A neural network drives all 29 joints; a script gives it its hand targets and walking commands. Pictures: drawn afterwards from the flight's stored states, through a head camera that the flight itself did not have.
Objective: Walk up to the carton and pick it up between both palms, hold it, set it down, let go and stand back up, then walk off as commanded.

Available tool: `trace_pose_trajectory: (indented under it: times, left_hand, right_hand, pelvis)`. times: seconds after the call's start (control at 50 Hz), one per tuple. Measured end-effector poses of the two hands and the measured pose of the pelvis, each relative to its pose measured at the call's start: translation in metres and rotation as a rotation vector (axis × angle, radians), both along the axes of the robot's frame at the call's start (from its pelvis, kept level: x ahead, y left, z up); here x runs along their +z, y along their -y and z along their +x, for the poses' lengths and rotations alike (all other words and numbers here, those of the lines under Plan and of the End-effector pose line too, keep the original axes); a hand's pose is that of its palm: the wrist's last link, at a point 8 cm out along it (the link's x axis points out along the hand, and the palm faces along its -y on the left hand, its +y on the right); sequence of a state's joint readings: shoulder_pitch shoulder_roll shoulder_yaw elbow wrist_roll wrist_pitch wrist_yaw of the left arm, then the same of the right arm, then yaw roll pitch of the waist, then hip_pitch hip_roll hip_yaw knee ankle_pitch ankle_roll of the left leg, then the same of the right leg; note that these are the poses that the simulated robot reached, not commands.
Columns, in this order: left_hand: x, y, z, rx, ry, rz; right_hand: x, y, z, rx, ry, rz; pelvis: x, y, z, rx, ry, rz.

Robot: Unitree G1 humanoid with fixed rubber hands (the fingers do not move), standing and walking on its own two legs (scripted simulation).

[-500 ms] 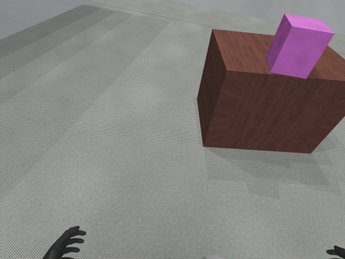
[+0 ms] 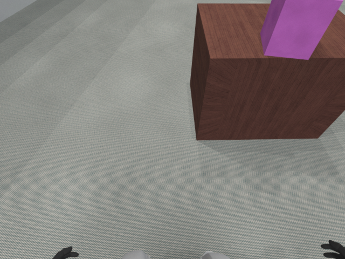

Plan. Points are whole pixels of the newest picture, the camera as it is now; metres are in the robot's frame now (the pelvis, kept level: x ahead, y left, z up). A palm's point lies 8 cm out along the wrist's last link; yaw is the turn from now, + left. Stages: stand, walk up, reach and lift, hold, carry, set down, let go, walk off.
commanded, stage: walk up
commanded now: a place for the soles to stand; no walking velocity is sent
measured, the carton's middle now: (294, 19) +1.06 -0.48 +0.04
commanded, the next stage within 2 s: none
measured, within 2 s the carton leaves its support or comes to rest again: neither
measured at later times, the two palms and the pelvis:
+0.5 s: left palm (82, 205) +0.25 +0.28 -0.10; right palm out of the picture +0.17 -0.36 -0.01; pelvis +0.11 -0.01 +0.00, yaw -3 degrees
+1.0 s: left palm (125, 187) +0.31 +0.17 -0.09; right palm out of the picture +0.29 -0.49 -0.05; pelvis +0.21 -0.13 -0.01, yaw -5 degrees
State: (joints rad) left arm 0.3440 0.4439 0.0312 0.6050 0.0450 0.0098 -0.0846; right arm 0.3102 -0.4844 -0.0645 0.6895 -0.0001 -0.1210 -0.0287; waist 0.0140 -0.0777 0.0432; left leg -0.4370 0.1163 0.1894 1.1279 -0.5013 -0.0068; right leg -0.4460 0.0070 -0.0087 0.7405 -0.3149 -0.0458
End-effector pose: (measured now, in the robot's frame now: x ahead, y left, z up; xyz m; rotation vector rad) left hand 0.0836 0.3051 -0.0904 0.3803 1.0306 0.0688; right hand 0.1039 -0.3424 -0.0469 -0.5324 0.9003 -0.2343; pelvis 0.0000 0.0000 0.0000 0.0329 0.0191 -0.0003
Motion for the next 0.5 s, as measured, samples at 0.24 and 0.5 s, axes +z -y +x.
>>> trace_pose_trajectory:
  times: [0.24, 0.5]
  left_hand:
    - [-0.015, 0.011, 0.058, -0.03, -0.028, -0.03]
    - [-0.012, 0.026, 0.171, -0.092, 0.153, -0.111]
  right_hand:
    - [0.014, 0.011, 0.038, -0.045, -0.024, -0.055]
    - [0.033, 0.017, 0.071, -0.101, 0.063, -0.116]
  pelvis:
    - [0.001, 0.005, 0.052, -0.037, -0.012, -0.06]
    - [-0.004, 0.006, 0.108, -0.063, 0.104, -0.079]
